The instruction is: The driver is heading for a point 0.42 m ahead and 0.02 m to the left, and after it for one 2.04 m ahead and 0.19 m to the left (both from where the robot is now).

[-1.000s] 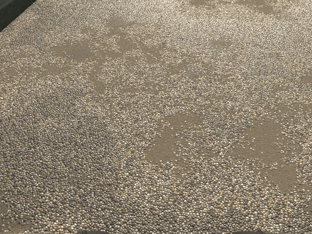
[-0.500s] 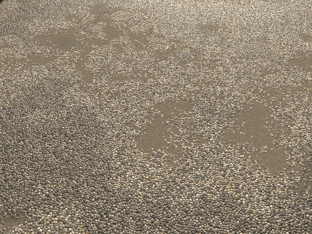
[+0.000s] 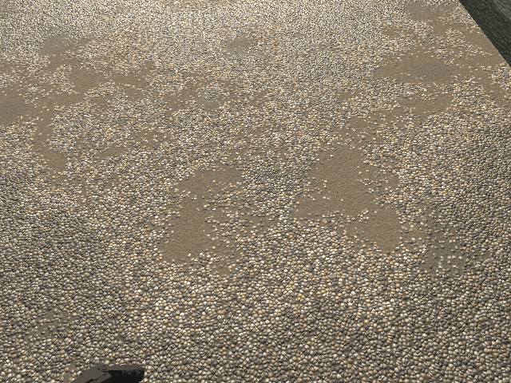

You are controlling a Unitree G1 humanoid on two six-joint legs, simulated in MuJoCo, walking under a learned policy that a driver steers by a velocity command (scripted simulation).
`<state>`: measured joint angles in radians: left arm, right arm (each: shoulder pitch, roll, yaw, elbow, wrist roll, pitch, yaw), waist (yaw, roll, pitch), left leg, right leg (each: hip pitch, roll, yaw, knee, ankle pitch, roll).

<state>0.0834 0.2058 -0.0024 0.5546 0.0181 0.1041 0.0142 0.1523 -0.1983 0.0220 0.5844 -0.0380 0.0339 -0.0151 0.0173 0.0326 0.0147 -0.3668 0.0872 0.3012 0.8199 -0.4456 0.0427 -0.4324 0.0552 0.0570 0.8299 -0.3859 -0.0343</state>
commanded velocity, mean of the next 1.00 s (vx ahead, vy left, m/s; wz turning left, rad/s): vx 0.21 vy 0.00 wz -0.24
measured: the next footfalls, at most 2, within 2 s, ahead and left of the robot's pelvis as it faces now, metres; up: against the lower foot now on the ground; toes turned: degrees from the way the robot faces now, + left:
left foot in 0.24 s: +0.06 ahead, +0.08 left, +0.00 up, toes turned -11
